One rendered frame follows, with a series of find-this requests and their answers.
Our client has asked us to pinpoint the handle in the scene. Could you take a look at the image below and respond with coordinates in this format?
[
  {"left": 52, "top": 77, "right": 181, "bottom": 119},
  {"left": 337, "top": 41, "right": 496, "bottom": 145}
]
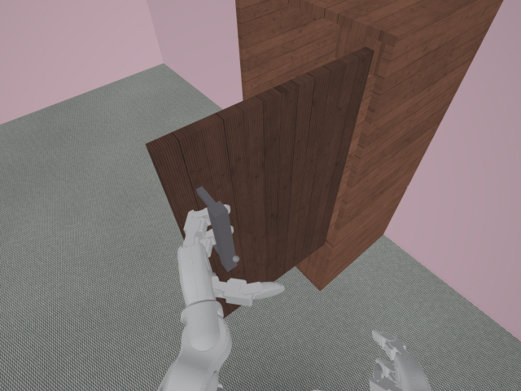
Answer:
[{"left": 196, "top": 187, "right": 237, "bottom": 272}]

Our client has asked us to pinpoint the left robot forearm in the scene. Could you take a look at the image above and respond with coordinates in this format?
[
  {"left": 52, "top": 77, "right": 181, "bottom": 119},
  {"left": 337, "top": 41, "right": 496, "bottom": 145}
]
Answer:
[{"left": 157, "top": 300, "right": 232, "bottom": 391}]

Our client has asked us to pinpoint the right robot hand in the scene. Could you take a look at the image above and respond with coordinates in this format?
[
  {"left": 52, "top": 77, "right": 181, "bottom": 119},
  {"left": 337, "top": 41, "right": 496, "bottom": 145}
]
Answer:
[{"left": 369, "top": 329, "right": 431, "bottom": 391}]

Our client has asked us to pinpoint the left robot hand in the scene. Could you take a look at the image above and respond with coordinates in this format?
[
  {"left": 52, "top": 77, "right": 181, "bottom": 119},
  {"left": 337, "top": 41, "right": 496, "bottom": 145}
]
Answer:
[{"left": 177, "top": 204, "right": 285, "bottom": 307}]

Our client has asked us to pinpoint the cupboard door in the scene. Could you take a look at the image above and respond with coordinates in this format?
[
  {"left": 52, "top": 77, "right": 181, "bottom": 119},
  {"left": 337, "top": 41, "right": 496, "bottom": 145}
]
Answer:
[{"left": 146, "top": 47, "right": 374, "bottom": 318}]

